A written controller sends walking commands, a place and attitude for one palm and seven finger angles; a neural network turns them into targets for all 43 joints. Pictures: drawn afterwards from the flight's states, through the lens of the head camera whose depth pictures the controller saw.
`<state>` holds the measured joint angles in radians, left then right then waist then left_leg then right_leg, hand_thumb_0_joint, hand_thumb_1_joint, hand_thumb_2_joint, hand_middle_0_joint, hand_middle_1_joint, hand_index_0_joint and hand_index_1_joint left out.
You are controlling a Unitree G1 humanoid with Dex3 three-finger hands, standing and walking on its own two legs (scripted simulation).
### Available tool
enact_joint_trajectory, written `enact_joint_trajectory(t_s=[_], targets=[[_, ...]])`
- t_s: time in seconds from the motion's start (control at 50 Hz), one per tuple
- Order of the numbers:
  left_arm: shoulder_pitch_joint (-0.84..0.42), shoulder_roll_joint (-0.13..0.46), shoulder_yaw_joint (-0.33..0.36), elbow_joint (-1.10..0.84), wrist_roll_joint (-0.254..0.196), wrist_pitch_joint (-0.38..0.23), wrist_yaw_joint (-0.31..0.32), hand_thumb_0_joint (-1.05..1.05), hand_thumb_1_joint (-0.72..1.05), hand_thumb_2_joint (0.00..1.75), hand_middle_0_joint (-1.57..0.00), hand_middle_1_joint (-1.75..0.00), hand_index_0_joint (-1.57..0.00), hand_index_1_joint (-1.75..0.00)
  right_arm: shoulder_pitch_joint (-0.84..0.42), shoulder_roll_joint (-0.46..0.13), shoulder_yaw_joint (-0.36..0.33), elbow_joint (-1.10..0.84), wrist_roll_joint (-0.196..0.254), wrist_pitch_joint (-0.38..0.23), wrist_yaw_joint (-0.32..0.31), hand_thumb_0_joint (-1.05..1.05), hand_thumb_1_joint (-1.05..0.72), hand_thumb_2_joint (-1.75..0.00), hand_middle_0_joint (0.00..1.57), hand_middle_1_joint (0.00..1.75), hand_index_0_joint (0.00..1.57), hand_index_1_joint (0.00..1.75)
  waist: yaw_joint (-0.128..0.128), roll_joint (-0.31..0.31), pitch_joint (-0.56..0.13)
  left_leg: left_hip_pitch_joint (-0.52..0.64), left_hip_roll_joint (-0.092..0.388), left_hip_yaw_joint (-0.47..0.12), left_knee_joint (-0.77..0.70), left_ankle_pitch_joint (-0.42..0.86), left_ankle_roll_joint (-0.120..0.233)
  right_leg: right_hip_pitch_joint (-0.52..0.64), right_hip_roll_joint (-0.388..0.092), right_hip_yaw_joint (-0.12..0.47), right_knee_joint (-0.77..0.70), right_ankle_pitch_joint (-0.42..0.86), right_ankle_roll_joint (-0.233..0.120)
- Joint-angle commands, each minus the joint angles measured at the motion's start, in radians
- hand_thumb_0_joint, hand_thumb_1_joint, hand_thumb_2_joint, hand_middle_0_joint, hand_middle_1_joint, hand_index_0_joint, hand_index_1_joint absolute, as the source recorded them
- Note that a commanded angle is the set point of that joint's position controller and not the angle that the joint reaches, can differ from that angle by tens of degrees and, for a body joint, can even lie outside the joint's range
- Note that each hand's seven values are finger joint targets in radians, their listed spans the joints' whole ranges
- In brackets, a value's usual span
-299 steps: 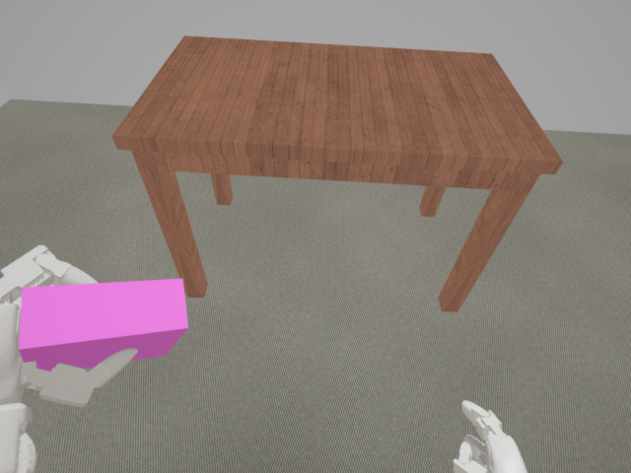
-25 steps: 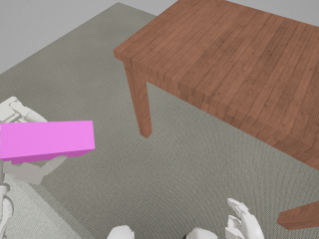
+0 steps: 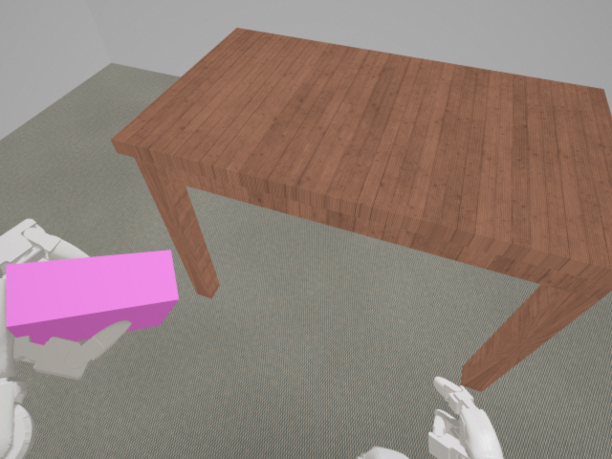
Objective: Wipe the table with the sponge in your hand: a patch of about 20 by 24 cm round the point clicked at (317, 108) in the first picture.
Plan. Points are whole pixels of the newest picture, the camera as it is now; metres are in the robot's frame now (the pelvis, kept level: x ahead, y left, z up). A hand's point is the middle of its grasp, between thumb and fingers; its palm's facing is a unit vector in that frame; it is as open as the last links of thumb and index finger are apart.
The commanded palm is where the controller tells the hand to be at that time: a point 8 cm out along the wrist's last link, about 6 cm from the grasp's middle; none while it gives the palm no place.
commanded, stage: turn to face it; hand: left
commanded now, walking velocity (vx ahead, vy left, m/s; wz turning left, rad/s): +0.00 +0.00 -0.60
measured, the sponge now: (121, 297) +0.23 +0.22 +0.15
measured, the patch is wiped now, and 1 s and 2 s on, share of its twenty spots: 0.00 0.00 0.00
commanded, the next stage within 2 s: take the last steps up to it in 1.00 s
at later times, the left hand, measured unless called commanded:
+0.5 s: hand (253, 312) +0.21 +0.08 +0.18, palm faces +0.14 -0.85 -0.51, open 9.3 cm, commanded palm +0.17 +0.13 +0.18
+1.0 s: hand (316, 350) +0.19 +0.02 +0.17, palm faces -0.11 -0.88 -0.45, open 9.3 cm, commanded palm +0.17 +0.08 +0.18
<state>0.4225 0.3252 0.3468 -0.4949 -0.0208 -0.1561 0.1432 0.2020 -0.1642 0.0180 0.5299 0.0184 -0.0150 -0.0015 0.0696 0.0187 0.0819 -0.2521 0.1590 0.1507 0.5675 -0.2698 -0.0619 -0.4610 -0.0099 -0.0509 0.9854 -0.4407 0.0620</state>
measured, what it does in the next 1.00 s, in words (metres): walks backwards, turning right: right foot, then left foot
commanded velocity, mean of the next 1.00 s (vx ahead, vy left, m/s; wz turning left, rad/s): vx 0.00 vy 0.00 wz -0.50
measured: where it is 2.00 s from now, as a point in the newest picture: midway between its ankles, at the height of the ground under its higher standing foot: outside the picture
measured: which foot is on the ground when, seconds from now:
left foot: down 0.00-0.12, up 0.14-0.76, down 0.78-1.00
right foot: up 0.00-0.08, down 0.10-0.78, up 0.80-1.00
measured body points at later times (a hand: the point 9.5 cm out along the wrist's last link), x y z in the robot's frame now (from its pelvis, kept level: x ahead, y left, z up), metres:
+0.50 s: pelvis -0.06 -0.09 +0.01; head -0.02 -0.13 +0.46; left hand +0.20 +0.13 +0.20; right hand +0.03 -0.40 -0.10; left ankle -0.04 +0.09 -0.65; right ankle -0.01 -0.13 -0.73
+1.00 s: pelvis -0.11 -0.08 +0.01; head -0.07 -0.09 +0.46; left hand +0.19 +0.07 +0.20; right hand -0.08 -0.33 -0.09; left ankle -0.11 +0.06 -0.73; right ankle -0.16 -0.21 -0.68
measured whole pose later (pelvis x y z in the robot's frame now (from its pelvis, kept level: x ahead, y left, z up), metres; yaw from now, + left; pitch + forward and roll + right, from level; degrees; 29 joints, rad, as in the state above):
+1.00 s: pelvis -0.11 -0.08 +0.01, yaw -32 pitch +1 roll -3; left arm 0.53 0.38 0.37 -0.59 -0.02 -0.18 0.12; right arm 0.24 -0.15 0.02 0.54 0.02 0.00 0.02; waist 0.04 0.02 0.07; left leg -0.14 0.12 0.13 0.48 -0.35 -0.03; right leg -0.50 0.01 -0.03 0.90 -0.37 0.05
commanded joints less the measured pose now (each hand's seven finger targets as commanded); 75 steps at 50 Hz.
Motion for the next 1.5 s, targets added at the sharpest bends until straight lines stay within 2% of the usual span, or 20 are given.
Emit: enact_joint_trajectory(t_s=[0.0,0.06,0.08,0.1,0.12,0.24,0.6,0.72,0.76,0.8,0.9,1.06,1.08,1.12,1.16,1.24,1.38,1.4,1.44,1.48], targets=[[-0.168,0.222,0.078,-0.294,0.001,-0.092,0.021,0.00,0.10,1.30,-1.20,-1.60,-1.20,-1.60,-0.042,-0.185,-0.073,-0.143,-0.005,-0.086,-0.008,0.00,-0.90,-0.90,0.20,0.30,0.20,0.30,-0.059,0.276,-0.083,0.007,0.196,-0.049,-0.170,0.190,0.114,0.113,0.010,-0.075,-0.245,-0.021,0.005],[-0.105,0.237,0.132,-0.263,-0.011,-0.096,0.019,0.00,0.10,1.30,-1.20,-1.60,-1.20,-1.60,-0.025,-0.167,-0.071,-0.140,-0.003,-0.098,0.004,0.00,-0.90,-0.90,0.20,0.30,0.20,0.30,-0.048,0.183,-0.156,0.002,0.150,-0.004,0.047,0.157,0.057,0.287,0.008,-0.068,-0.500,0.195,-0.019],[-0.089,0.262,0.157,-0.256,-0.011,-0.101,0.020,0.00,0.10,1.30,-1.20,-1.60,-1.20,-1.60,-0.015,-0.145,-0.071,-0.137,0.002,-0.094,0.008,0.00,-0.90,-0.90,0.20,0.30,0.20,0.30,-0.055,0.007,-0.178,-0.033,0.072,0.030,0.218,0.029,0.017,0.319,-0.093,0.075,-0.585,0.378,-0.071],[0.003,0.331,0.229,-0.224,-0.011,-0.100,0.030,0.00,0.10,1.30,-1.20,-1.60,-1.20,-1.60,-0.048,-0.119,-0.062,-0.159,-0.004,-0.084,0.006,0.00,-0.90,-0.90,0.20,0.30,0.20,0.30,-0.034,-0.247,-0.210,-0.267,-0.057,0.004,0.427,-0.342,-0.020,0.427,-0.271,0.408,-0.587,0.771,-0.177],[-0.003,0.325,0.247,-0.230,-0.037,-0.090,0.033,0.00,0.10,1.30,-1.20,-1.60,-1.20,-1.60,-0.096,-0.122,-0.056,-0.162,-0.004,-0.069,0.001,0.00,-0.90,-0.90,0.20,0.30,0.20,0.30,-0.024,-0.307,-0.235,-0.327,-0.074,-0.113,0.596,-0.348,-0.025,0.398,-0.334,0.497,-0.610,0.825,-0.207],[0.183,0.260,0.262,-0.213,-0.060,-0.118,0.025,0.00,0.10,1.30,-1.20,-1.60,-1.20,-1.60,-0.134,-0.108,-0.052,-0.124,-0.007,0.030,0.001,0.00,-0.90,-0.90,0.20,0.30,0.20,0.30,-0.059,-0.096,-0.287,-0.409,-0.067,-0.184,0.672,-0.123,-0.050,0.525,-0.206,0.328,-0.550,0.815,-0.194],[0.003,0.260,0.159,-0.192,-0.036,-0.107,0.031,0.00,0.10,1.30,-1.20,-1.60,-1.20,-1.60,-0.133,-0.186,-0.081,-0.131,-0.010,0.083,-0.008,0.00,-0.90,-0.90,0.20,0.30,0.20,0.30,-0.024,-0.118,-0.219,-0.136,-0.178,-0.154,0.221,-0.189,0.007,0.266,-0.123,0.539,-0.850,0.079,-0.068],[-0.046,0.241,0.123,-0.193,-0.020,-0.113,-0.011,0.00,0.10,1.30,-1.20,-1.60,-1.20,-1.60,-0.073,-0.168,-0.074,-0.140,-0.007,0.085,0.007,0.00,-0.90,-0.90,0.20,0.30,0.20,0.30,-0.063,-0.102,-0.248,0.244,-0.165,-0.091,-0.199,-0.161,0.083,0.062,-0.022,0.463,-0.824,0.051,-0.024],[-0.079,0.237,0.127,-0.234,-0.024,-0.125,-0.028,0.00,0.10,1.30,-1.20,-1.60,-1.20,-1.60,-0.115,-0.192,-0.074,-0.172,-0.031,0.074,0.001,0.00,-0.90,-0.90,0.20,0.30,0.20,0.30,-0.062,0.186,-0.213,0.274,0.146,-0.378,-0.373,-0.140,0.201,-0.096,0.118,0.278,-0.340,0.037,-0.009],[-0.128,0.296,0.187,-0.318,-0.002,-0.134,-0.020,0.00,0.10,1.30,-1.20,-1.60,-1.20,-1.60,-0.133,-0.158,-0.080,-0.205,-0.014,0.022,-0.006,0.00,-0.90,-0.90,0.20,0.30,0.20,0.30,-0.035,0.142,-0.178,0.142,0.339,-0.423,-0.356,0.129,0.278,-0.163,0.084,0.154,0.164,0.014,-0.015],[-0.010,0.201,0.100,-0.372,-0.008,-0.098,-0.007,0.00,0.10,1.30,-1.20,-1.60,-1.20,-1.60,-0.065,-0.154,-0.073,-0.135,0.006,-0.026,0.011,0.00,-0.90,-0.90,0.20,0.30,0.20,0.30,-0.050,0.175,-0.105,0.203,0.162,-0.102,-0.190,0.507,0.164,-0.180,0.012,0.017,0.013,0.040,-0.017],[-0.082,0.235,0.134,-0.264,0.006,-0.111,0.014,0.00,0.10,1.30,-1.20,-1.60,-1.20,-1.60,-0.041,-0.173,-0.074,-0.098,-0.005,-0.099,0.000,0.00,-0.90,-0.90,0.20,0.30,0.20,0.30,-0.069,0.262,-0.155,0.140,0.118,-0.009,0.056,0.614,0.068,0.268,0.056,-0.137,-0.545,0.268,-0.020],[-0.067,0.252,0.153,-0.252,0.009,-0.115,0.015,0.00,0.10,1.30,-1.20,-1.60,-1.20,-1.60,-0.039,-0.165,-0.074,-0.095,0.000,-0.097,0.004,0.00,-0.90,-0.90,0.20,0.30,0.20,0.30,-0.072,0.170,-0.188,0.054,0.092,-0.002,0.170,0.517,0.053,0.391,-0.011,-0.079,-0.576,0.458,-0.049],[0.002,0.312,0.217,-0.248,0.004,-0.133,0.032,0.00,0.10,1.30,-1.20,-1.60,-1.20,-1.60,-0.089,-0.123,-0.065,-0.113,-0.003,-0.097,-0.002,0.00,-0.90,-0.90,0.20,0.30,0.20,0.30,-0.053,-0.204,-0.273,-0.292,-0.100,-0.033,0.531,-0.316,0.017,0.593,-0.335,0.353,-0.548,1.057,-0.243],[0.084,0.326,0.251,-0.277,-0.010,-0.132,0.038,0.00,0.10,1.30,-1.20,-1.60,-1.20,-1.60,-0.091,-0.141,-0.077,-0.091,0.001,-0.071,-0.017,0.00,-0.90,-0.90,0.20,0.30,0.20,0.30,-0.058,-0.187,-0.287,-0.293,-0.054,-0.179,0.612,-0.319,0.032,0.503,-0.359,0.369,-0.606,0.722,-0.249],[0.225,0.296,0.289,-0.335,-0.014,-0.147,0.053,0.00,0.10,1.30,-1.20,-1.60,-1.20,-1.60,-0.120,-0.112,-0.052,-0.090,-0.008,-0.032,-0.021,0.00,-0.90,-0.90,0.20,0.30,0.20,0.30,-0.075,-0.112,-0.279,-0.209,-0.057,-0.116,0.320,-0.184,0.034,0.407,-0.275,0.182,-0.626,0.467,-0.242],[0.159,0.228,0.211,-0.236,-0.009,-0.129,0.056,0.00,0.10,1.30,-1.20,-1.60,-1.20,-1.60,-0.039,-0.150,-0.093,-0.057,-0.015,-0.061,-0.050,0.00,-0.90,-0.90,0.20,0.30,0.20,0.30,-0.093,-0.099,-0.197,0.042,-0.116,-0.040,-0.097,-0.033,0.064,0.239,-0.247,0.174,-0.597,0.074,-0.167],[0.128,0.217,0.191,-0.227,-0.008,-0.132,0.051,0.00,0.10,1.30,-1.20,-1.60,-1.20,-1.60,-0.036,-0.162,-0.100,-0.058,-0.016,-0.066,-0.060,0.00,-0.90,-0.90,0.20,0.30,0.20,0.30,-0.097,-0.003,-0.168,0.095,-0.092,-0.077,-0.157,-0.055,0.086,0.170,-0.203,0.141,-0.528,0.028,-0.140],[0.065,0.195,0.154,-0.229,-0.002,-0.149,0.044,0.00,0.10,1.30,-1.20,-1.60,-1.20,-1.60,-0.041,-0.186,-0.100,-0.070,-0.015,-0.076,-0.063,0.00,-0.90,-0.90,0.20,0.30,0.20,0.30,-0.084,0.269,-0.125,0.144,0.133,-0.409,-0.289,-0.075,0.209,-0.009,-0.020,-0.043,-0.211,-0.117,-0.060],[-0.006,0.209,0.123,-0.144,0.021,-0.148,0.029,0.00,0.10,1.30,-1.20,-1.60,-1.20,-1.60,-0.059,-0.161,-0.082,-0.047,-0.021,-0.100,-0.066,0.00,-0.90,-0.90,0.20,0.30,0.20,0.30,-0.092,0.259,-0.036,-0.032,0.195,-0.514,-0.377,-0.204,0.289,-0.041,-0.049,-0.002,0.051,-0.114,-0.054]])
